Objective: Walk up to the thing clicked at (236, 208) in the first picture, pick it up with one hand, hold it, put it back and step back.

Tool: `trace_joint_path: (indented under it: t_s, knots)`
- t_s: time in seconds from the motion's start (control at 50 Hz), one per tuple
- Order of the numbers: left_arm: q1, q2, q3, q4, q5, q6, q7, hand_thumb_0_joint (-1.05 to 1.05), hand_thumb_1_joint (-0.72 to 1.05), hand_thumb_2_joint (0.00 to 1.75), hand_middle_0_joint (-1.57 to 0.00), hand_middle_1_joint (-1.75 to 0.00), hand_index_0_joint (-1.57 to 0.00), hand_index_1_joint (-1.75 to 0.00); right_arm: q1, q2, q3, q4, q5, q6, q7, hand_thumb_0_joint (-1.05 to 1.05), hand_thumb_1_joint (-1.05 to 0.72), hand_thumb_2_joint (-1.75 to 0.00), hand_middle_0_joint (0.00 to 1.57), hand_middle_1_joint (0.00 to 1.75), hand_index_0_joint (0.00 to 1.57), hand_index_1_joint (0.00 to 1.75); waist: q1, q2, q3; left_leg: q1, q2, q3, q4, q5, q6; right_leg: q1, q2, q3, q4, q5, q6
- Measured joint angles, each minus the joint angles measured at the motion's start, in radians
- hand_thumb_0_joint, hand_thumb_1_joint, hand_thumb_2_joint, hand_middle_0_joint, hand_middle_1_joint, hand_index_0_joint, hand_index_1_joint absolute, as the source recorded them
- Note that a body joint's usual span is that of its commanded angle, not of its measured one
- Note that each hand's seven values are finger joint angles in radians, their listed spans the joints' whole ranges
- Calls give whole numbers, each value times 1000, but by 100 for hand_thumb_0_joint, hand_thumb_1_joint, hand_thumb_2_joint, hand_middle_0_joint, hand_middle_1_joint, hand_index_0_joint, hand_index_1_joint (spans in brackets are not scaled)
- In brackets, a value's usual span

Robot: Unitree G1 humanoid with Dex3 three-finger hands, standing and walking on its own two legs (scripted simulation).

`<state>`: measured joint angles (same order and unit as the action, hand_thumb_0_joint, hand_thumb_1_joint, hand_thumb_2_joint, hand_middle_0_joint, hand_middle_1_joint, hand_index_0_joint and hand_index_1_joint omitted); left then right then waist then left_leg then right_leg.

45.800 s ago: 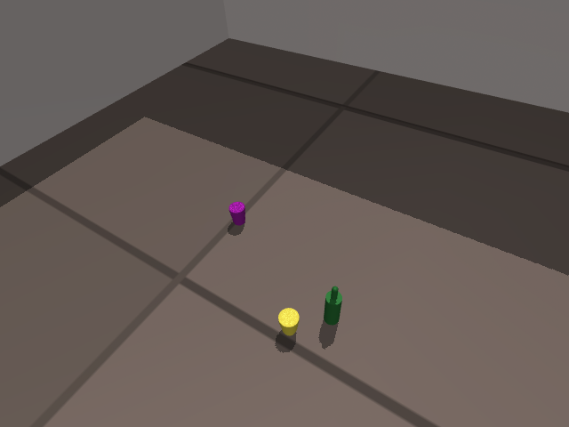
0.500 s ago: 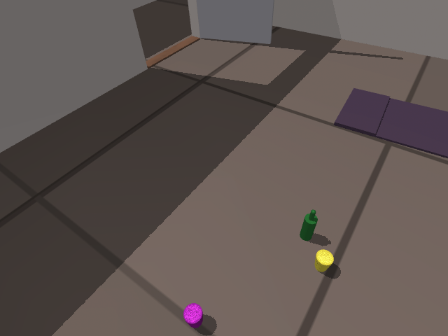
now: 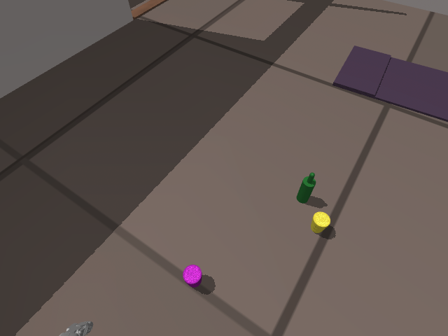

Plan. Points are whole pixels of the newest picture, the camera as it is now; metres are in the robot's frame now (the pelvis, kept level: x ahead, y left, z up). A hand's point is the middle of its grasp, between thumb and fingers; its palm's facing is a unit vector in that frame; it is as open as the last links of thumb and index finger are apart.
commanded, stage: step back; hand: left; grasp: from above
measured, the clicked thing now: (193, 277) +0.42 +0.16 -0.71
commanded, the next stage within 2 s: none
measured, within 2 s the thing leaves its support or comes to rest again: neither
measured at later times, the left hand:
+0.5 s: hand out of the picture +0.02 +0.24 -0.14, palm faces -0.08 -0.92 -0.39, open 7.4 cm
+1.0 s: hand out of the picture -0.13 +0.28 -0.15, palm faces -0.04 -0.93 -0.37, open 7.4 cm
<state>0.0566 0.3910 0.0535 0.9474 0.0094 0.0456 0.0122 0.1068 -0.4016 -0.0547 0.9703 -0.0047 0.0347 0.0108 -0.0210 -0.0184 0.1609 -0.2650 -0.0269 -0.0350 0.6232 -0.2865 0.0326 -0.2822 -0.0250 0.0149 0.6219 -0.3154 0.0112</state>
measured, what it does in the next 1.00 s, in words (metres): walks backwards: right foot, then left foot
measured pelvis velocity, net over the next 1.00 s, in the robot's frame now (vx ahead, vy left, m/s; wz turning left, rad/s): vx -0.24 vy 0.01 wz -0.05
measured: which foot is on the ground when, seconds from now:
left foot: down 0.00-0.40, up 0.42-0.70, down 0.72-1.00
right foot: down 0.00-0.00, up 0.02-0.36, down 0.38-0.74, up 0.76-1.00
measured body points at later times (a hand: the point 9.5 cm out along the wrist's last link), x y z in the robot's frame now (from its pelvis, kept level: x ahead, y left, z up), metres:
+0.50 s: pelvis -0.09 -0.01 +0.00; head -0.04 -0.03 +0.45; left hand +0.03 +0.29 -0.11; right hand -0.02 -0.33 -0.13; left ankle -0.08 +0.13 -0.66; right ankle -0.08 -0.12 -0.73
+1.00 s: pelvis -0.24 +0.01 +0.00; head -0.18 +0.03 +0.45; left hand -0.13 +0.33 -0.12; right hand -0.13 -0.30 -0.10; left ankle -0.17 +0.12 -0.73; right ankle -0.28 -0.14 -0.65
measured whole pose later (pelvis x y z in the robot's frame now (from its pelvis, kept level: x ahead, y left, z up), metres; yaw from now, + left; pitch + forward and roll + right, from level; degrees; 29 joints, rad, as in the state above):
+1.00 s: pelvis -0.24 +0.01 +0.00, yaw -3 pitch -3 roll -2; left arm 0.18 0.40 0.08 0.83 0.01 0.07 0.02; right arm 0.13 -0.35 -0.03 0.84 -0.03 0.03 -0.01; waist 0.01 -0.03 0.18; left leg -0.31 0.03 -0.01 0.59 -0.23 0.03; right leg -0.38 0.09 0.13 1.09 -0.53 0.02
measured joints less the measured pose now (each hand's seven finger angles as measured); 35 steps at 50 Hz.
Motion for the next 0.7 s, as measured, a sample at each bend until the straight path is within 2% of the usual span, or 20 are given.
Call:
trace_joint_path:
  t_s: [0.02,0.04,0.08,0.12,0.18,0.24,0.3,0.34,0.36,0.38,0.4,0.44,0.46,0.5,0.54,0.62,0.66,0.7]
  knots:
    - [-14,9,2,-12,-6,6,2,0,90,89,-21,-30,-20,-30,2,5,-4,-3,-7,-3,-2,0,-91,-90,21,30,20,30,3,-13,13,0,-7,5,-1,-32,-3,-28,6,26,60,-33,-12]
    - [-27,16,5,-22,-8,12,7,0,91,89,-21,-30,-20,-30,4,13,-4,-7,-10,-5,-2,0,-91,-90,20,30,20,30,6,-25,28,-4,-11,9,6,-43,-2,-54,28,65,139,-112,-23]
    - [-41,21,8,-37,-10,19,17,0,91,89,-21,-30,-20,-30,11,28,0,-19,-12,-7,-3,0,-91,-90,21,30,20,30,2,-31,47,-6,-7,7,0,-35,1,-98,91,122,301,-227,-37]
    - [-39,21,5,-46,-15,20,19,0,91,89,-20,-30,-20,-30,17,41,5,-30,-15,-4,-10,0,-91,-90,21,30,20,30,1,-33,51,-6,0,12,-25,-13,2,-132,130,143,425,-246,-40]
    - [-19,12,-1,-60,-12,18,15,0,91,89,-20,-30,-20,-30,18,49,10,-57,-16,-4,-22,0,-90,-90,21,30,20,30,-4,-21,56,-11,11,22,-45,10,5,-142,145,137,497,-238,-24]
    - [9,3,-1,-69,-5,17,10,0,91,89,-20,-30,-20,-30,18,53,11,-87,-14,-10,-28,0,-90,-90,21,30,20,31,-8,-10,59,-21,21,35,-44,23,5,-113,130,124,445,-233,-6]
    - [32,-5,3,-74,-1,14,3,0,91,89,-21,-30,-20,-30,19,51,16,-109,-14,-11,-26,0,-90,-90,21,30,20,31,-7,1,60,-42,33,49,-21,26,0,-63,96,93,303,-209,-3]
    - [48,-9,7,-75,3,6,-2,0,91,89,-21,-30,-20,-30,20,44,20,-116,-13,-5,-22,0,-90,-90,21,30,20,31,-2,9,52,-64,41,59,15,17,-10,-12,71,66,158,-150,-15]
    - [57,-10,9,-74,6,1,-4,0,91,89,-21,-30,-20,-30,22,39,21,-117,-11,-1,-20,0,-90,-90,21,30,20,31,2,12,45,-79,44,63,40,9,-17,20,62,53,69,-89,-24]
    - [62,-17,13,-69,11,-5,-3,0,91,89,-21,-30,-20,-30,18,31,21,-114,-6,4,-18,0,-90,-90,21,31,20,31,3,29,45,-92,57,58,70,0,-24,36,69,43,28,-36,-27]
    - [67,-27,13,-65,17,-9,-4,0,91,89,-21,-30,-20,-30,14,23,19,-107,-1,10,-18,0,-90,-90,21,30,20,31,-6,54,47,-104,67,34,94,-3,-20,39,84,26,28,-28,-30]
    - [82,-33,6,-70,20,-10,-12,0,91,89,-21,-30,-20,-30,14,21,14,-91,3,24,-22,0,-90,-90,21,30,20,31,-2,52,35,-146,11,-30,238,-163,-17,23,72,23,49,-32,-38]
    - [89,-38,5,-75,17,-10,-13,0,91,89,-21,-30,-20,-30,17,19,13,-86,6,29,-23,0,-90,-90,21,30,20,31,7,45,31,-164,-24,-56,333,-202,-19,19,61,31,46,-25,-41]
    - [94,-49,2,-82,15,-6,-10,0,91,89,-21,-30,-20,-30,29,8,11,-81,14,28,-24,0,-91,-90,21,30,20,30,15,44,20,-187,-74,-94,475,-211,-27,15,45,35,16,4,-39]
    - [92,-54,3,-94,17,-2,-7,0,90,89,-21,-30,-21,-30,46,-3,10,-80,16,21,-25,0,-91,-90,21,30,20,30,19,43,11,-182,-93,-103,526,-207,-38,4,32,33,-12,33,-36]
    - [75,-51,5,-136,23,-6,0,1,90,89,-21,-30,-21,-30,75,-18,11,-74,11,21,-26,0,-91,-90,21,30,20,30,21,43,11,-102,-69,-80,391,-231,-55,-30,14,11,-31,74,-27]
    - [66,-41,5,-158,22,-7,2,0,90,89,-21,-30,-21,-30,79,-18,10,-70,5,22,-25,0,-91,-90,21,30,20,30,19,35,16,-49,-43,-52,260,-231,-51,-55,4,-2,-19,85,-19]
    - [56,-26,3,-173,17,-3,0,0,90,89,-21,-30,-21,-30,82,-15,8,-69,-2,15,-20,0,-91,-90,21,30,20,30,14,24,20,11,-20,-21,99,-167,-40,-87,-5,-14,11,88,-8]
